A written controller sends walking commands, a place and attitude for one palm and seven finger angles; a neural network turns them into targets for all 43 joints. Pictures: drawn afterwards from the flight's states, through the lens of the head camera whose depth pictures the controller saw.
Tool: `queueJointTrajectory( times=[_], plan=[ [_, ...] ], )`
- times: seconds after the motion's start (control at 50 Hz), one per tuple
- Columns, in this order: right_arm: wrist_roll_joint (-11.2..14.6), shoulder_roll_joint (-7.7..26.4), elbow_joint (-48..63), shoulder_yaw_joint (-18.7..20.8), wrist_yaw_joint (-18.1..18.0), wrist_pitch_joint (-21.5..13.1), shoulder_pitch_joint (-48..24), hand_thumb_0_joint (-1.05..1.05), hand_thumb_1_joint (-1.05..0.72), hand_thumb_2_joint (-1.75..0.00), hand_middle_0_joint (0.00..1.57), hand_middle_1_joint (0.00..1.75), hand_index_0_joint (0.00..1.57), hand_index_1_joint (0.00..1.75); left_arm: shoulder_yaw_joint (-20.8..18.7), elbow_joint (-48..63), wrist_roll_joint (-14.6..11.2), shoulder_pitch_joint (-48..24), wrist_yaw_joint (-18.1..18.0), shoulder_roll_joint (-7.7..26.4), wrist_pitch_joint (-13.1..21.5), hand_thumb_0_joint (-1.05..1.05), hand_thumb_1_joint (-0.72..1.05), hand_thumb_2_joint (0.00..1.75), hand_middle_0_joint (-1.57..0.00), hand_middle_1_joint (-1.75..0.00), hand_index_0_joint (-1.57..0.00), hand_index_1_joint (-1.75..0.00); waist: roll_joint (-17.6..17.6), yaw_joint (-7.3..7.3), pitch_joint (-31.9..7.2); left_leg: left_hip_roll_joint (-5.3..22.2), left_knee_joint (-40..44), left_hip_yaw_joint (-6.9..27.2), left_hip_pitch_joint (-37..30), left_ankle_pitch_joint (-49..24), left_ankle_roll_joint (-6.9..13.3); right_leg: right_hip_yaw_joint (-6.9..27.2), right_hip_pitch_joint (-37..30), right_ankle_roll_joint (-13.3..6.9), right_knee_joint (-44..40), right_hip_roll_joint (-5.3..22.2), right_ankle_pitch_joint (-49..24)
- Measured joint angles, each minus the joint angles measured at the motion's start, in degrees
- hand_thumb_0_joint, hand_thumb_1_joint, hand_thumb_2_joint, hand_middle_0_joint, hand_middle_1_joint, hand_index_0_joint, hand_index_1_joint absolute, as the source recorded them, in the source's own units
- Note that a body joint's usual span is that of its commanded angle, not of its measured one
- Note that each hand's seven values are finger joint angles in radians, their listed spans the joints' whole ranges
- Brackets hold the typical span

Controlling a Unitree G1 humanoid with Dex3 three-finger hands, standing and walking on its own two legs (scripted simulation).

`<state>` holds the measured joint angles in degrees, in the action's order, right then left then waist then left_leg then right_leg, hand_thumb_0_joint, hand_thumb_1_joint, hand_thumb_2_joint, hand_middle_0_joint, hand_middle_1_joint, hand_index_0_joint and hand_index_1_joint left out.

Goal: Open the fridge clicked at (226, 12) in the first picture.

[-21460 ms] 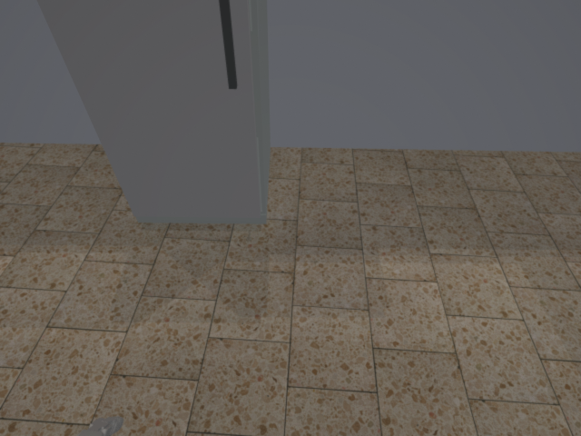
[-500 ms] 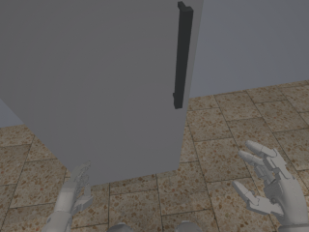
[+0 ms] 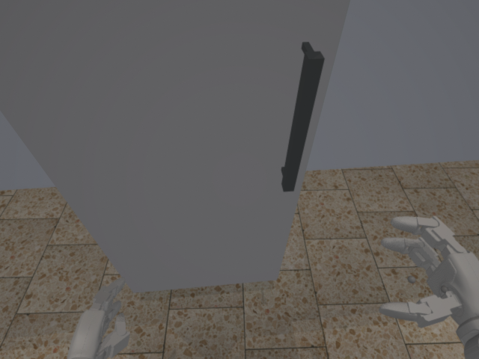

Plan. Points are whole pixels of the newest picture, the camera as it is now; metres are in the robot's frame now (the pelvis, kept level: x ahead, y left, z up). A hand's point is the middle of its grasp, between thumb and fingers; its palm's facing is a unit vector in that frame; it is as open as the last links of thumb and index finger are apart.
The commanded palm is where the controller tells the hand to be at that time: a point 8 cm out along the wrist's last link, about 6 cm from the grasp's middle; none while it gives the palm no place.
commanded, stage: raise the hand to about handle height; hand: right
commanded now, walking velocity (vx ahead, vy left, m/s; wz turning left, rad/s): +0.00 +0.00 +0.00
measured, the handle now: (295, 128) +0.49 -0.08 +0.14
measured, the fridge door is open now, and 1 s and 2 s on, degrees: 0 0 0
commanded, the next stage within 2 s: move the hooked fingers beside the handle in 1.00 s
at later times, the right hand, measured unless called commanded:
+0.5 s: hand (455, 210) +0.29 -0.26 +0.17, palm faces -0.01 +0.99 -0.12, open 14.0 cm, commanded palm +0.26 -0.30 +0.17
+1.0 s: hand (448, 210) +0.29 -0.26 +0.16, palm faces -0.04 +0.99 -0.10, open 14.0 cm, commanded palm +0.26 -0.30 +0.17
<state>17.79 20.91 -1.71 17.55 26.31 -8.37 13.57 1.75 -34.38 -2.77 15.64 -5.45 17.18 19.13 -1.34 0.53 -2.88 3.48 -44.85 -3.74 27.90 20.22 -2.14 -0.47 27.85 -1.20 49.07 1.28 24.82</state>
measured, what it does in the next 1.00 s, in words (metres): stands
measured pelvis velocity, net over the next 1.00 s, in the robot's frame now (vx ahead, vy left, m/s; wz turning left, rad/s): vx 0.02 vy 0.02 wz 0.00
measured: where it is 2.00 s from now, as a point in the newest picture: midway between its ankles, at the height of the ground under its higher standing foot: outside the picture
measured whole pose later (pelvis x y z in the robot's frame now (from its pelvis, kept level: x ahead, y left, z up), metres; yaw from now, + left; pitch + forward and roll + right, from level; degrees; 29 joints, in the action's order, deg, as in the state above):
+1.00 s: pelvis +0.02 +0.02 +0.02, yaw +0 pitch +1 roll +1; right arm 19.6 27.6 -14.2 26.9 33.3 0.3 -3.8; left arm 3.4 -34.0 -3.4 14.9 -6.1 16.6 16.0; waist -2.8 1.9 -1.5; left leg 2.6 -34.9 -4.0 18.2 17.4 -1.0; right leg -0.6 17.0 0.2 36.9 1.7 20.7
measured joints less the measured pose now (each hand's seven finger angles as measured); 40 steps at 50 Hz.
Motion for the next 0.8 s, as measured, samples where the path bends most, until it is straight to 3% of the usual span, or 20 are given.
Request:
queueJointTrajectory(
  times=[0.16,0.26,0.32,0.46,0.6,0.68,0.8],
  plan=[
    [2.85,2.11,-1.77,5.2,0.98,1.12,-6.15,0.0,0.37,-0.36,0.3,1.12,0.29,1.12,1.02,1.5,-0.02,-1.66,-0.07,-1.0,0.43,0.02,0.9,0.9,-0.2,-0.3,-0.2,-0.3,-0.14,1.08,-0.34,-0.69,3.97,-0.57,-5.11,-0.69,0.57,0.39,-5.16,0.84,-4.27,0.55,-0.97],
    [1.78,3.48,-5.82,5.47,3.57,5.97,-9.51,0.0,0.45,-0.32,0.3,1.17,0.3,1.17,2.01,1.92,-0.19,-2.29,0.05,-1.09,-0.79,0.02,0.9,0.9,-0.21,-0.3,-0.2,-0.3,-1.35,1.76,0.28,-0.65,5.66,-0.77,-6.25,-1.32,0.77,0.52,-6.45,1.01,-6.49,0.43,-2.01],
    [1.64,4.0,-6.63,5.7,4.96,7.01,-10.46,0.0,0.47,-0.31,0.3,1.18,0.3,1.18,2.44,1.61,0.0,-2.24,-0.08,-1.31,-1.37,0.02,0.9,0.9,-0.21,-0.3,-0.2,-0.3,-1.71,1.93,0.75,-0.72,6.43,-0.8,-6.74,-1.61,0.93,0.52,-7.1,1.17,-7.61,0.47,-2.51],
    [2.89,5.78,-9.76,9.5,6.4,5.61,-15.73,-0.01,0.5,-0.3,0.31,1.2,0.3,1.2,2.98,-0.45,-0.07,-1.07,-0.6,-1.63,-2.4,0.02,0.9,0.89,-0.21,-0.3,-0.2,-0.3,-1.57,1.98,1.24,-1.15,8.11,-1.26,-8.65,-1.88,1.5,0.91,-9.07,1.78,-9.69,0.83,-3.16],
    [3.0,8.71,-15.93,10.06,9.26,8.54,-19.52,-0.01,0.5,-0.3,0.3,1.2,0.3,1.2,2.28,-0.83,-0.63,-0.4,-0.45,-0.18,-3.2,0.02,0.9,0.89,-0.21,-0.3,-0.2,-0.3,-2.15,1.08,0.84,-1.12,9.13,-0.88,-8.62,-2.36,1.54,0.49,-9.6,1.87,-11.53,0.75,-4.0],
    [3.02,7.71,-15.37,9.83,9.75,9.02,-18.05,-0.01,0.5,-0.3,0.3,1.2,0.3,1.2,1.38,-0.22,-0.6,-0.39,0.03,0.57,-3.39,0.02,0.9,0.9,-0.21,-0.3,-0.2,-0.3,-1.96,0.52,1.11,-1.13,8.88,-0.27,-7.76,-2.47,1.49,-0.11,-9.17,1.8,-11.68,0.75,-4.11],
    [3.1,5.18,-10.81,10.6,7.71,6.68,-15.54,-0.01,0.5,-0.3,0.3,1.2,0.3,1.2,0.72,0.05,-0.3,0.24,0.05,0.3,-3.09,0.02,0.9,0.9,-0.21,-0.3,-0.2,-0.3,-0.86,0.68,0.85,-1.36,8.98,0.11,-8.42,-2.32,1.5,-0.49,-9.99,1.78,-11.73,0.96,-3.74]
  ],
)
